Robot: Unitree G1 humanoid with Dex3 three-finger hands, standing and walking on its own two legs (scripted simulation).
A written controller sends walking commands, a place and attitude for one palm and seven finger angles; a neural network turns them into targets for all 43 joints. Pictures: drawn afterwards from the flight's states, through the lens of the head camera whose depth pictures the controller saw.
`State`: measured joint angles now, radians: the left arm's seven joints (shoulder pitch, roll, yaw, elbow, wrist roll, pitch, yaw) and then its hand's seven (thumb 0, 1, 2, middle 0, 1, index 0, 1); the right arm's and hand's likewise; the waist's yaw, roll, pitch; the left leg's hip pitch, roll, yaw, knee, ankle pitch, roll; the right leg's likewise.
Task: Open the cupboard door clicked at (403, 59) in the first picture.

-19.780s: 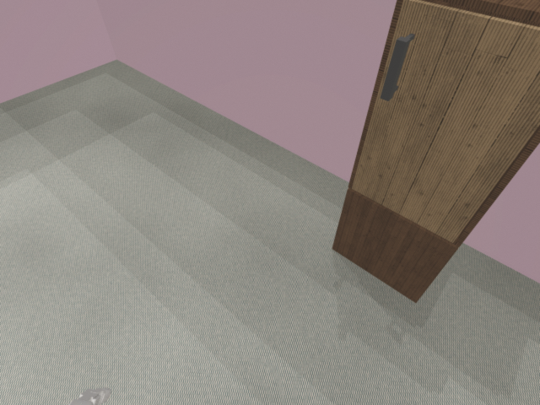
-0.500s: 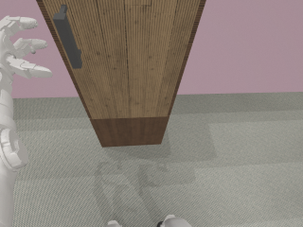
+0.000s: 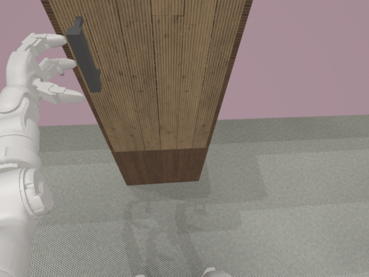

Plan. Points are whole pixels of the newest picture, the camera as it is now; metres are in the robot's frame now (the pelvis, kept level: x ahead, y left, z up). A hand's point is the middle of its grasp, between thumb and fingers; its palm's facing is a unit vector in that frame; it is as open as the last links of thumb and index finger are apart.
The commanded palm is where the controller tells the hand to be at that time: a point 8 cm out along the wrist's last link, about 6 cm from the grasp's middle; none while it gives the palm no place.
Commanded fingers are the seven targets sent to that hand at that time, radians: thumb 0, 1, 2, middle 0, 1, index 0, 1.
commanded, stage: slide the fingers in behind the handle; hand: left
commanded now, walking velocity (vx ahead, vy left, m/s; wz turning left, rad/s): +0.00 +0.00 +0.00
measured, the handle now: (87, 56) +0.55 +0.16 +0.14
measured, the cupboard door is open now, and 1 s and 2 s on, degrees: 0 0 0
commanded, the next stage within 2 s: close the thumb around the handle in 1.12 s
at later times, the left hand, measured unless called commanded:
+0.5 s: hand (75, 77) +0.49 +0.17 +0.15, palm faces -0.02 -1.00 -0.01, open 14.0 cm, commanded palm +0.47 +0.22 +0.14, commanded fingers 0.00 -0.50 0.30 -0.30 -1.20 -0.30 -1.20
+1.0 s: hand (85, 75) +0.49 +0.16 +0.15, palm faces +0.00 -1.00 -0.03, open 14.0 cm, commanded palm +0.47 +0.21 +0.14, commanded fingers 0.00 -0.50 0.30 -0.30 -1.20 -0.30 -1.20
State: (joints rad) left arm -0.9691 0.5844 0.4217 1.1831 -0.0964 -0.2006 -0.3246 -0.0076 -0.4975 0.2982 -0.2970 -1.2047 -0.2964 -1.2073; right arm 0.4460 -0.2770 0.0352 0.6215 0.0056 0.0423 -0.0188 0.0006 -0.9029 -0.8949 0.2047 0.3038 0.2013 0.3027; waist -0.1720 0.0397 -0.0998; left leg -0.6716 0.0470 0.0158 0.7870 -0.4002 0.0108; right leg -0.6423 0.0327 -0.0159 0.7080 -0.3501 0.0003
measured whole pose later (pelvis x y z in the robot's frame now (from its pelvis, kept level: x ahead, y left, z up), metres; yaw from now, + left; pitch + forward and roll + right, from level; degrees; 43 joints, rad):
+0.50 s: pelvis -0.01 -0.01 +0.00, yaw +1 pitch +14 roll -2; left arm -0.97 0.49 0.36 1.18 -0.10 -0.22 -0.26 -0.01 -0.50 0.30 -0.30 -1.20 -0.30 -1.20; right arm 0.41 -0.28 0.03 0.63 0.01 0.02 -0.02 0.00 -0.90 -0.90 0.20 0.30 0.20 0.30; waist -0.15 0.04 -0.09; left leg -0.64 0.04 0.00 0.78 -0.38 0.00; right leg -0.62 0.03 -0.03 0.72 -0.35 -0.01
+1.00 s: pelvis -0.02 -0.01 +0.00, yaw +0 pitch +14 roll -1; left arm -1.00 0.49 0.36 1.21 -0.08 -0.25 -0.20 -0.01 -0.50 0.30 -0.30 -1.20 -0.30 -1.20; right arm 0.44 -0.28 0.03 0.65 0.00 -0.01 -0.02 0.00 -0.90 -0.90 0.20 0.30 0.20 0.30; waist -0.17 0.04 -0.08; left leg -0.66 0.04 0.02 0.78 -0.37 0.00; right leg -0.64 0.03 -0.02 0.72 -0.33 -0.01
